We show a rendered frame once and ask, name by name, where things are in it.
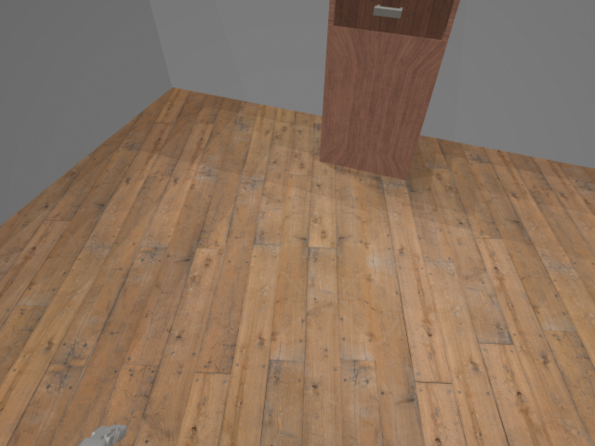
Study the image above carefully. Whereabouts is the handle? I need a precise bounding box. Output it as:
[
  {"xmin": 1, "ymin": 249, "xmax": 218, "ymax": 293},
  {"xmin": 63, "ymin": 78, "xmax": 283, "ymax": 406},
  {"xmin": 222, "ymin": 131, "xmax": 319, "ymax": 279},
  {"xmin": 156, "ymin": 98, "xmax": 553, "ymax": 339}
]
[{"xmin": 373, "ymin": 5, "xmax": 403, "ymax": 19}]

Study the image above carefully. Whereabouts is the robot left hand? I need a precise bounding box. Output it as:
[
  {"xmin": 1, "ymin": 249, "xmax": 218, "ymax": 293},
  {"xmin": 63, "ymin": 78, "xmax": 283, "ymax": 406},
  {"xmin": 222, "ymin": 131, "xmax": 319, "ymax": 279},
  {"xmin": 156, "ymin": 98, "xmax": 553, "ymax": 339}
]
[{"xmin": 78, "ymin": 425, "xmax": 127, "ymax": 446}]

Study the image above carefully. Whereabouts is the cabinet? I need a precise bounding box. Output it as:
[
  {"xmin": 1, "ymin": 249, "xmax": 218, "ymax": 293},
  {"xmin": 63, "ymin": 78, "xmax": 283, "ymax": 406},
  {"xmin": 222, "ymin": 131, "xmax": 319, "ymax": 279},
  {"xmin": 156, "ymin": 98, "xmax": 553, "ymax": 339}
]
[{"xmin": 320, "ymin": 0, "xmax": 460, "ymax": 180}]

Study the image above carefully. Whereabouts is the drawer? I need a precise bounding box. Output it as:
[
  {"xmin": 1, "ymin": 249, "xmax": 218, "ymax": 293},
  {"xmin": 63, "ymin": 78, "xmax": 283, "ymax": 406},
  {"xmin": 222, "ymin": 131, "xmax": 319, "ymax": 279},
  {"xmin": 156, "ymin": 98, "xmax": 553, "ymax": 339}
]
[{"xmin": 334, "ymin": 0, "xmax": 453, "ymax": 40}]

